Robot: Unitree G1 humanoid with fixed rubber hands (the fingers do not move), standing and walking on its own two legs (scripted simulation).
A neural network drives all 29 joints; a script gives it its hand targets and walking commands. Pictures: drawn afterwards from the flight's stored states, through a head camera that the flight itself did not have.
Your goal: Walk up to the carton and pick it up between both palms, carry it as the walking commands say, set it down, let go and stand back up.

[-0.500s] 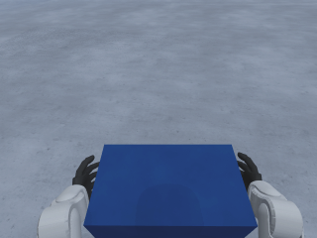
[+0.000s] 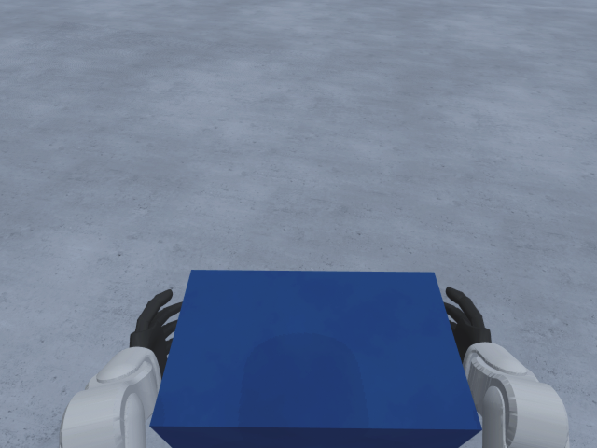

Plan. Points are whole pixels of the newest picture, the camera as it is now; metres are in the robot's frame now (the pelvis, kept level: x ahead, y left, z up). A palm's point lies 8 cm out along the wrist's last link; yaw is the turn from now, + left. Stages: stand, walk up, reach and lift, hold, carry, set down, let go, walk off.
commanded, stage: carry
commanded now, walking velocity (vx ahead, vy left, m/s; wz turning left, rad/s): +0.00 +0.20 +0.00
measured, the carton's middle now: (310, 389) +0.23 +0.00 +0.00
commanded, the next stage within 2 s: none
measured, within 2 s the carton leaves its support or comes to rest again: neither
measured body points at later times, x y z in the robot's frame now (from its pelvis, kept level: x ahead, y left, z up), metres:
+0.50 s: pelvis -0.04 +0.14 +0.00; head -0.04 +0.15 +0.45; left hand +0.20 +0.34 +0.06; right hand +0.22 -0.04 +0.07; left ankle -0.01 +0.23 -0.73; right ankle -0.06 +0.00 -0.68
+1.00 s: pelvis -0.08 +0.27 +0.00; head -0.08 +0.27 +0.45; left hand +0.17 +0.45 +0.07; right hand +0.18 +0.07 +0.07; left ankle -0.06 +0.39 -0.74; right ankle -0.07 +0.09 -0.73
